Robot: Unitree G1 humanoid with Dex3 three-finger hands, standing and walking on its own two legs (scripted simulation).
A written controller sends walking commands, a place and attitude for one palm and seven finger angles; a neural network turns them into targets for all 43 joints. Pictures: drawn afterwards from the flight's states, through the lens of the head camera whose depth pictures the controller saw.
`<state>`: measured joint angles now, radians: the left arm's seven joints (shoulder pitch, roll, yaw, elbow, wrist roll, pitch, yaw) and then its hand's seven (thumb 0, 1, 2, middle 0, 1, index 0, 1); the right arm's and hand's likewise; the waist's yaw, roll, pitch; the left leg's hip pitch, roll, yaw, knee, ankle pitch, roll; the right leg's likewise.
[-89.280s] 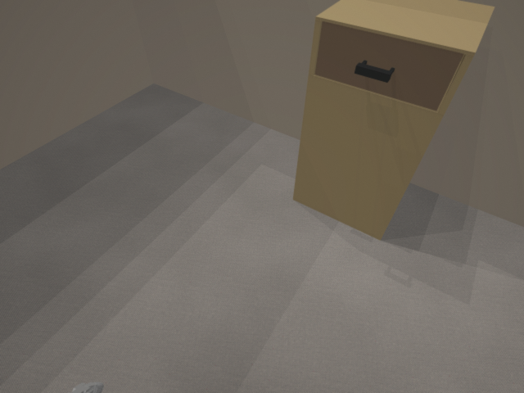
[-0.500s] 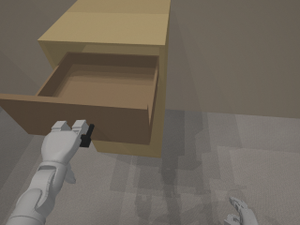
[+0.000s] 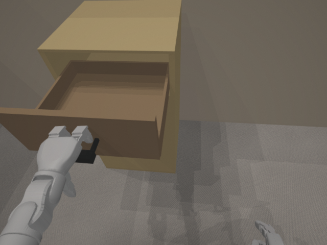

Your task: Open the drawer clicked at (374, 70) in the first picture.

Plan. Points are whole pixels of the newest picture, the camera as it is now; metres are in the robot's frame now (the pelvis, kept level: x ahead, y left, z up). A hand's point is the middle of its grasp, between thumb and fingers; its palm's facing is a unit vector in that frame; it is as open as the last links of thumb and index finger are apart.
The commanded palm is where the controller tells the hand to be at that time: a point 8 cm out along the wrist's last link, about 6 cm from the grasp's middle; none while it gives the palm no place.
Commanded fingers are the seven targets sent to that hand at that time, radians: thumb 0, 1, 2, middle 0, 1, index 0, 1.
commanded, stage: lift the hand off the handle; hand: left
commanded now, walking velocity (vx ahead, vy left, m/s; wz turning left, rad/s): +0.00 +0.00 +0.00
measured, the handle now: (77, 148) +0.34 +0.27 +0.04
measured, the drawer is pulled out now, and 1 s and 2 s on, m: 0.29 0.29 0.29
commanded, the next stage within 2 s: draw the hand back to the body in 1.02 s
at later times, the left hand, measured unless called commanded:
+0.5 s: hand (59, 147) +0.30 +0.27 +0.10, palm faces +0.00 -0.04 -1.00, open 13.3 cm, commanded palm +0.28 +0.27 +0.18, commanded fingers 0.00 -0.50 0.30 -0.30 -1.20 -0.30 -1.20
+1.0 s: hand (46, 118) +0.31 +0.27 +0.18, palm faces +0.06 -0.03 -1.00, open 13.8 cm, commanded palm +0.28 +0.27 +0.24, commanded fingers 0.00 -0.50 0.30 -0.30 -1.20 -0.30 -1.20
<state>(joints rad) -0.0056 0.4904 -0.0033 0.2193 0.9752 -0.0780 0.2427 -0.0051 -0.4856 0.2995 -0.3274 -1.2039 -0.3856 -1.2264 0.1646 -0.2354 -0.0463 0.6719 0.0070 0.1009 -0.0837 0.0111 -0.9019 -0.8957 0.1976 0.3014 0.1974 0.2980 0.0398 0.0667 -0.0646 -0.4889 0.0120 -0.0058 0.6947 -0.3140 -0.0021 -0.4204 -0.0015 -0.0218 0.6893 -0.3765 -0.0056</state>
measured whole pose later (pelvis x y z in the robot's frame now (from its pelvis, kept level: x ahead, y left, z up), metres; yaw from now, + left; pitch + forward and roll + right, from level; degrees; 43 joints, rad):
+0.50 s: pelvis +0.00 +0.00 +0.01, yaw +1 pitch +2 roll +0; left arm -0.07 0.57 0.00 0.12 0.88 -0.11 0.04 0.00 -0.49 0.30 -0.35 -1.21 -0.41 -1.22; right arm 0.10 -0.24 -0.01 0.66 0.03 0.10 -0.09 0.01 -0.90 -0.90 0.20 0.30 0.20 0.30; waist 0.08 0.08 -0.02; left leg -0.34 0.00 -0.02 0.55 -0.25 0.00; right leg -0.26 -0.01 -0.04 0.55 -0.32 0.00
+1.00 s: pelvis +0.00 +0.01 +0.02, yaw +1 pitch +0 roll +0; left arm -0.17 0.63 0.04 -0.02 0.80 0.01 -0.15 -0.01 -0.49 0.30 -0.33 -1.21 -0.32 -1.20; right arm 0.10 -0.27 0.02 0.63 0.04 0.12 -0.04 0.01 -0.90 -0.90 0.20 0.30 0.20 0.30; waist 0.06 0.10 -0.01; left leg -0.25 -0.01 -0.01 0.45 -0.21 0.01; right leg -0.18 -0.02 -0.03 0.45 -0.28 0.01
